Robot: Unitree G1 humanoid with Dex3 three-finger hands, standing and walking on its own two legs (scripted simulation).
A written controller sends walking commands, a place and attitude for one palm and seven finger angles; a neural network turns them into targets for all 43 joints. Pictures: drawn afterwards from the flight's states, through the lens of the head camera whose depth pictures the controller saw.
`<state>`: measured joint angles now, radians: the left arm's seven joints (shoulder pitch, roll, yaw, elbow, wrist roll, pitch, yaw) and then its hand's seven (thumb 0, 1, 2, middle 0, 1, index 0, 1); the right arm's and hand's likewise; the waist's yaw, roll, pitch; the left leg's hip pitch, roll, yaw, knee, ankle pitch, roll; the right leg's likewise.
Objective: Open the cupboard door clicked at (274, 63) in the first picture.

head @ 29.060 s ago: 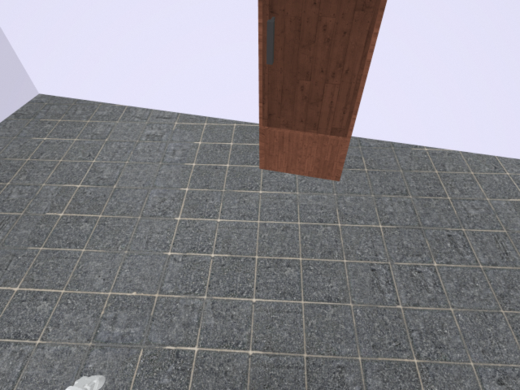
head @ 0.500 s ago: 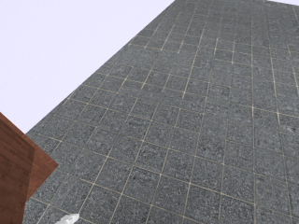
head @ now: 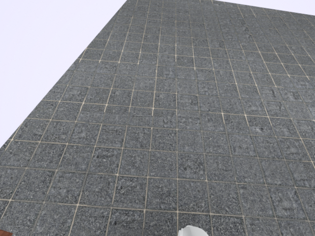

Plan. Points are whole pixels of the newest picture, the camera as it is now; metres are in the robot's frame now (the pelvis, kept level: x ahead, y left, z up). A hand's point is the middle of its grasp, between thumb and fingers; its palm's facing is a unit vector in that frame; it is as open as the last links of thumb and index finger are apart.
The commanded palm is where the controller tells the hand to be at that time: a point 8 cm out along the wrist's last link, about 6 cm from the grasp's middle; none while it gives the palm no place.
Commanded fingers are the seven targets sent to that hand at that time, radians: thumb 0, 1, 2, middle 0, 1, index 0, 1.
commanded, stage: walk to a spot facing it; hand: left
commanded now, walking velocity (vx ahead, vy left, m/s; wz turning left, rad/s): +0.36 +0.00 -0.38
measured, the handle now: out of the picture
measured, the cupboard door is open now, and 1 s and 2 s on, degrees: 42 42 42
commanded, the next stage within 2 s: turn to face it in 0.84 s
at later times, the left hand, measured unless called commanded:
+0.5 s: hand (124, 182) +0.29 +0.13 -0.17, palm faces -0.10 -0.98 -0.19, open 7.2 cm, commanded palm none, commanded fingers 0.00 0.90 0.90 -0.20 -0.30 -0.20 -0.30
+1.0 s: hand (159, 118) +0.58 +0.03 -0.17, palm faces -0.21 -0.96 -0.21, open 7.3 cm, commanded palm none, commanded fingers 0.00 0.90 0.90 -0.20 -0.30 -0.20 -0.30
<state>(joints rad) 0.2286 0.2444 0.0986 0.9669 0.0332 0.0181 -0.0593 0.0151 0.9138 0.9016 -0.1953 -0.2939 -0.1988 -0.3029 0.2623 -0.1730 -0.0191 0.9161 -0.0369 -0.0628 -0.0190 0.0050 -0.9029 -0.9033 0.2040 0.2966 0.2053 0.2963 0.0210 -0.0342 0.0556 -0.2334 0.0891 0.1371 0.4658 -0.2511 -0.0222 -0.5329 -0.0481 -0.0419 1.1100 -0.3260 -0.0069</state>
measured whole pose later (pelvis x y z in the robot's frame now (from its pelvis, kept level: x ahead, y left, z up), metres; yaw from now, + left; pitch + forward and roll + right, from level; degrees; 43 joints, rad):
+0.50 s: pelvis +0.23 -0.05 +0.00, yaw -8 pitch +0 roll -1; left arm 0.25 0.20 0.07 1.03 0.02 -0.05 -0.01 -0.01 0.95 0.90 -0.20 -0.29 -0.21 -0.30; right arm 0.21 -0.17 -0.05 1.00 -0.03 -0.03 0.02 0.01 -0.91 -0.90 0.20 0.30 0.20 0.30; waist -0.02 -0.01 0.06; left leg -0.48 0.11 0.10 0.68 -0.23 -0.05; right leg -0.09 0.03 -0.07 0.40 -0.32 -0.04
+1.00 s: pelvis +0.45 -0.13 -0.02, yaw -13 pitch +0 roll +1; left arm 0.16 0.17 0.06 1.00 0.02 -0.06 -0.02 0.01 0.91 0.90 -0.20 -0.29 -0.20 -0.30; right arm 0.36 -0.19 -0.05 1.12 -0.02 0.00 0.00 0.01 -0.91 -0.90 0.20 0.30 0.20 0.30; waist -0.02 0.03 0.08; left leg -0.28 0.10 0.09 0.94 -0.50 -0.03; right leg -0.36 -0.06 -0.14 0.64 -0.27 -0.04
